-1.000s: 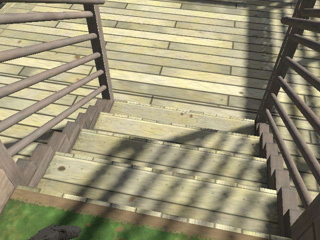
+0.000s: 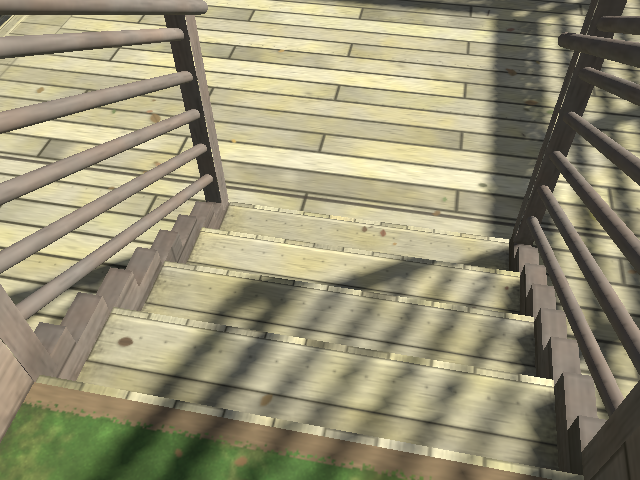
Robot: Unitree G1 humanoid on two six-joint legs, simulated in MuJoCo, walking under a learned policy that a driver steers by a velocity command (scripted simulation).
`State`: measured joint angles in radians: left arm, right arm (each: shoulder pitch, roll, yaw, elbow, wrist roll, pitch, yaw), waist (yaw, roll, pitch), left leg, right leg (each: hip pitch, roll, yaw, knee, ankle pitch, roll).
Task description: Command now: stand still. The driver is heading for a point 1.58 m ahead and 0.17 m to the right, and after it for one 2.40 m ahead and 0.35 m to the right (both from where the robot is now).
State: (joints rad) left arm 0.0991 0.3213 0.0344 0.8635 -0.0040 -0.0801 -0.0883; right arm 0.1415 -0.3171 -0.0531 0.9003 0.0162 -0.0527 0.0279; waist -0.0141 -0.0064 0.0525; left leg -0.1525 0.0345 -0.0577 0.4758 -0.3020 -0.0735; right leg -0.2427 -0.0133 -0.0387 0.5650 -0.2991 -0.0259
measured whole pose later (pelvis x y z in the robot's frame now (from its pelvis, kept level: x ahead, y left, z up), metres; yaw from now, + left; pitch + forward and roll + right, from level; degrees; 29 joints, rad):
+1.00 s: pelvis +0.09 +0.05 +0.00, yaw +1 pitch -1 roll +1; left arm 0.14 0.30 0.04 0.93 0.03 -0.02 -0.03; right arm 0.44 -0.25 -0.04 1.08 -0.03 -0.09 0.01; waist -0.03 -0.05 0.03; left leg 0.03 -0.04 0.06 0.32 -0.33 0.04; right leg -0.55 -0.07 0.02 1.12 -0.27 -0.07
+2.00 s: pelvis +0.86 +0.05 -0.20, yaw +1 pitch -1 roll +3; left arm 0.22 0.25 0.05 0.93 0.05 -0.04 0.01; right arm 0.46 -0.23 -0.06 1.08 -0.03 -0.09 0.00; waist -0.02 -0.03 0.05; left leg -0.22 -0.08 0.12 0.75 -0.52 0.09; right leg -0.65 -0.07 0.14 1.15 -0.12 -0.04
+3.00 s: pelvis +1.64 -0.07 -0.69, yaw -42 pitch -1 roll -1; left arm 0.44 0.29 0.03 1.02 0.07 -0.09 -0.08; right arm 0.22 -0.23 0.00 0.73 -0.08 -0.11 0.02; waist 0.00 -0.03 0.07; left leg -0.64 0.05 -0.19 1.58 -0.53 -0.14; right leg -0.37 0.14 -0.06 0.76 -0.36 -0.15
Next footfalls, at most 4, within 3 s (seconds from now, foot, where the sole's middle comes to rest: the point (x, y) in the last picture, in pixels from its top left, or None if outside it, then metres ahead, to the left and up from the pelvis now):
1.24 right None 0.44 -0.06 -0.77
1.82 left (285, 373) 0.83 0.13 -0.94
2.18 right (340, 320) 1.09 -0.03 -1.10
2.54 left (293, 264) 1.45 0.13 -1.27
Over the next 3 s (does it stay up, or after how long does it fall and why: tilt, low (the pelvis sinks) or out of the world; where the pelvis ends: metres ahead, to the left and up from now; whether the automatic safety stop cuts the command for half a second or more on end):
stays up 1.64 -0.07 -0.69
